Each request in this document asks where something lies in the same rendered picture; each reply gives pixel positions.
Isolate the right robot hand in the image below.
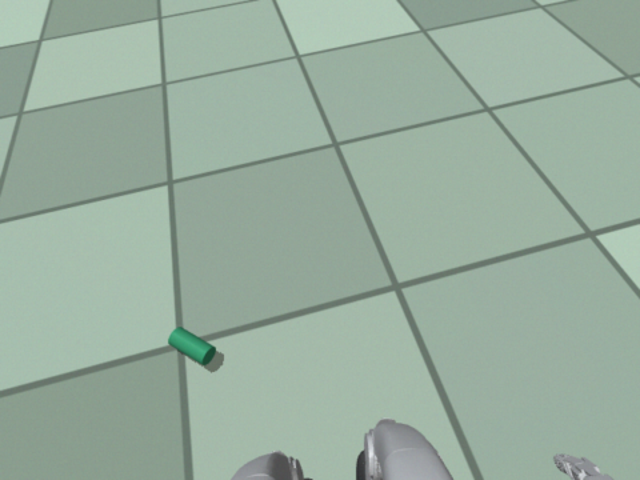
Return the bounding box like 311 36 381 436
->
554 454 614 480

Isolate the can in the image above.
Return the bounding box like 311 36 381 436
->
168 327 216 366

